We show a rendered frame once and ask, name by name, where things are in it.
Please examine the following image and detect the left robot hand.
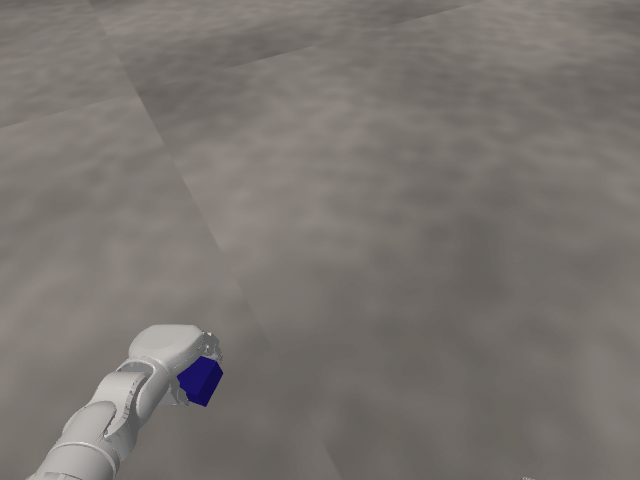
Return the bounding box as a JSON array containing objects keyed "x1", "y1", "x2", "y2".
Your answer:
[{"x1": 128, "y1": 324, "x2": 223, "y2": 407}]

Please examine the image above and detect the left robot arm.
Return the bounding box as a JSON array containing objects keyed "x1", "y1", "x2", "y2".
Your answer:
[{"x1": 25, "y1": 356, "x2": 169, "y2": 480}]

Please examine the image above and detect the small box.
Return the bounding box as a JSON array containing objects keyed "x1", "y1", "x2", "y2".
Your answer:
[{"x1": 176, "y1": 356, "x2": 223, "y2": 407}]

